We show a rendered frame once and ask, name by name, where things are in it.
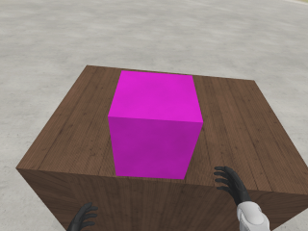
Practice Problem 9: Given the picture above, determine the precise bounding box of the carton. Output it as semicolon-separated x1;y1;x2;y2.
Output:
108;70;203;180

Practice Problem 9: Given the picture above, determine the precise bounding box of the right robot forearm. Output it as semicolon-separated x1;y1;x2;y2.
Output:
237;201;270;231

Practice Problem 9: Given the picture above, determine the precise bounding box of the robot left hand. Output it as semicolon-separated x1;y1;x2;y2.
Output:
66;202;98;231

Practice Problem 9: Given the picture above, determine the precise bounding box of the pedestal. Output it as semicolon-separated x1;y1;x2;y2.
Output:
16;64;308;231

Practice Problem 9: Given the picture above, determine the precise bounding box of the robot right hand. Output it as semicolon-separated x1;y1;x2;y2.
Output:
214;166;252;207

